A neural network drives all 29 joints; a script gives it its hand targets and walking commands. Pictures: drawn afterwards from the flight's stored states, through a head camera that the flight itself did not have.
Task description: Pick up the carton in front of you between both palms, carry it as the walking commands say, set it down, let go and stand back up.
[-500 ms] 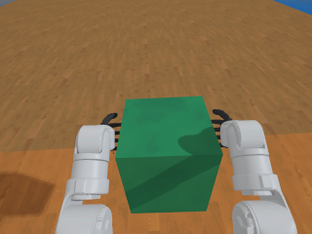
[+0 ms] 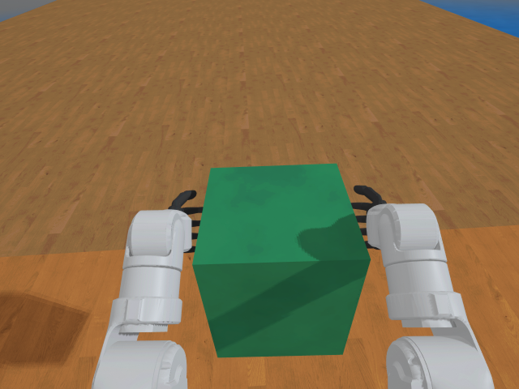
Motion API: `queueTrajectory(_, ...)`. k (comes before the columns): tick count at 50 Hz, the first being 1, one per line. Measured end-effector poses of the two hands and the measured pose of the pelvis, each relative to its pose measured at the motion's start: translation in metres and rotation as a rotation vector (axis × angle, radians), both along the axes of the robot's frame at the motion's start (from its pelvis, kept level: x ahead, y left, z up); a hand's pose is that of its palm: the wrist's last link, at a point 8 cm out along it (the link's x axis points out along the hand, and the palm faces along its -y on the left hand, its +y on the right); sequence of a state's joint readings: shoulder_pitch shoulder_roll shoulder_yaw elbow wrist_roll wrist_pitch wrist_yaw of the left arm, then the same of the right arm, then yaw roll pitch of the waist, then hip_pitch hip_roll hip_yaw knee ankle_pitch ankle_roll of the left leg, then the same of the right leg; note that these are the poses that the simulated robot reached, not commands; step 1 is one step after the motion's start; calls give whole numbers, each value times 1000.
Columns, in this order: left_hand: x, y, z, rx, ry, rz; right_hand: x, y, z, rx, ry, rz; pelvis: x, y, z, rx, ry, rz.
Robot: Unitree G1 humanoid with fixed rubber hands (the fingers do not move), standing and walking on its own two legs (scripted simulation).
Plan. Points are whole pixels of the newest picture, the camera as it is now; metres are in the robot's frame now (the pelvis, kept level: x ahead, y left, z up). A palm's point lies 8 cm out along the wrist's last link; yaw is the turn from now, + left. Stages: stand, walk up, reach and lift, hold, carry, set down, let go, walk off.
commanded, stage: carry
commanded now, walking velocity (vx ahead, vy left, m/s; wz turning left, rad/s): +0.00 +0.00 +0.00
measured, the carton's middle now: (276, 261) +0.34 +0.00 +0.05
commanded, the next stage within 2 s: none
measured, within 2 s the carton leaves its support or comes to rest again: neither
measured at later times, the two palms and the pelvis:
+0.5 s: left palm (175, 237) +0.32 +0.15 +0.13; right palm (380, 233) +0.32 -0.15 +0.13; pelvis -0.02 +0.00 +0.00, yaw +0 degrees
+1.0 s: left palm (174, 242) +0.31 +0.15 +0.13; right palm (382, 237) +0.32 -0.15 +0.13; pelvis -0.03 +0.00 +0.00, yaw +0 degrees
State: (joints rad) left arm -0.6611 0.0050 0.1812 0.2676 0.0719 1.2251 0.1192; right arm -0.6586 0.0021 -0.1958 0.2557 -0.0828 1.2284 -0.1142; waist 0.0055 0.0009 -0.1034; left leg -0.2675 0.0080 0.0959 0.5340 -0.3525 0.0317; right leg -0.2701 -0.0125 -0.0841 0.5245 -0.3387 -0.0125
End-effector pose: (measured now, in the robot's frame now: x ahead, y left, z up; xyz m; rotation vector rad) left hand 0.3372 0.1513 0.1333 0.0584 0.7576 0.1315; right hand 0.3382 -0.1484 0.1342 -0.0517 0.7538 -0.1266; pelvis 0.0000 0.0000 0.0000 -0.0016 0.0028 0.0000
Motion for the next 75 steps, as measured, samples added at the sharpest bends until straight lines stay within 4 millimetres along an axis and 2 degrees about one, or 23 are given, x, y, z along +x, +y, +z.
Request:
queueTrajectory(32, -18, 0, -2, -5, 0, 0, -18, 0, -2, 1, 0, -2, -20, 1, 0, 1, 1, 0)
queueTrajectory(75, -25, -1, -3, -8, -1, 2, -25, -2, -4, 3, -1, -3, -29, -1, 0, 1, 4, 0)
